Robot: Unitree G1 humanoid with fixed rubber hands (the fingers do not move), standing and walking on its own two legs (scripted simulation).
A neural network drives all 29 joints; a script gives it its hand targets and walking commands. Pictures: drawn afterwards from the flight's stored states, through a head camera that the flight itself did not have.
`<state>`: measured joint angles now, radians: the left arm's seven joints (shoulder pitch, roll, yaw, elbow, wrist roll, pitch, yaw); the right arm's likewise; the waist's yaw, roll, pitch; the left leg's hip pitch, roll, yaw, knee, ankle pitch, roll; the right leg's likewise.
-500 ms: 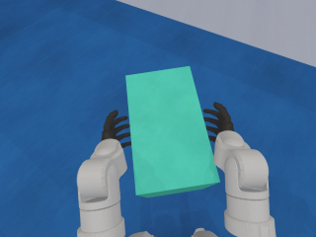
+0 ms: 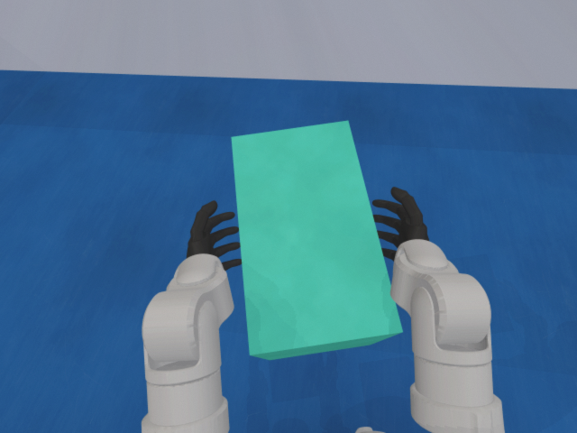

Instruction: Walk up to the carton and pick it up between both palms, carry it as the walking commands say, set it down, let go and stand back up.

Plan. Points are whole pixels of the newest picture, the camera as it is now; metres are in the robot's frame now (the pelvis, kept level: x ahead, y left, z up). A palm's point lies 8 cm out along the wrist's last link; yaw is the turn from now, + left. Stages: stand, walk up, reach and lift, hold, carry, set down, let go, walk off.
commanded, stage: carry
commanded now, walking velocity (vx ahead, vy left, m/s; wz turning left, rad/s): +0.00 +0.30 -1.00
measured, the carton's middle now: (306, 249) +0.38 +0.02 +0.01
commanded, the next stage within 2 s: none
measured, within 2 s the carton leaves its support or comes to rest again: neither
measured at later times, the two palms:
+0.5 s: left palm (279, 211) +0.38 +0.05 +0.10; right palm (481, 289) +0.28 -0.17 +0.09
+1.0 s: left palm (296, 192) +0.40 +0.03 +0.12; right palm (502, 296) +0.26 -0.18 +0.11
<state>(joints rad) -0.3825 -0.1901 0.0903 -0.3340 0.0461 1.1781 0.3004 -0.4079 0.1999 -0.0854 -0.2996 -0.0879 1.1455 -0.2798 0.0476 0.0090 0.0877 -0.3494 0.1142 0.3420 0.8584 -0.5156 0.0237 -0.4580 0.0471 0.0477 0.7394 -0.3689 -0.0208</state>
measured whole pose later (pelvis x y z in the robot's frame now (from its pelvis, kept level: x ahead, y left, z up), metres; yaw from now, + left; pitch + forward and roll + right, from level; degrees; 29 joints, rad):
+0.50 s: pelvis +0.04 +0.09 +0.02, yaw -30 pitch +7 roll -1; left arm -0.37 -0.19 0.08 -0.33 0.05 1.18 0.29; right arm -0.40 0.20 -0.09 -0.29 -0.09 1.15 -0.27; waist 0.05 0.02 0.08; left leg -0.29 0.10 0.31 0.64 -0.45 0.02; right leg -0.63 0.05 0.01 0.91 -0.46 0.04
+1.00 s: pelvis +0.06 +0.09 +0.02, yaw -35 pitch +5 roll -2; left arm -0.38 -0.19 0.11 -0.31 0.05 1.21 0.30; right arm -0.39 0.19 -0.09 -0.24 -0.07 1.19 -0.26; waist 0.02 0.03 0.03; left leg -0.37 0.08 0.16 0.63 -0.34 0.04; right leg -0.51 0.06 0.04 0.80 -0.44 -0.03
